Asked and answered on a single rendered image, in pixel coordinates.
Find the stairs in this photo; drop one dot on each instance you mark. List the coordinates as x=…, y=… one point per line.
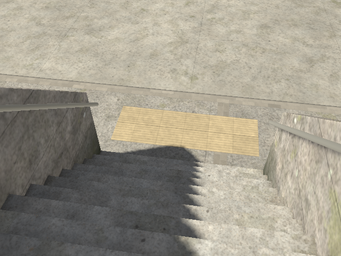
x=118, y=204

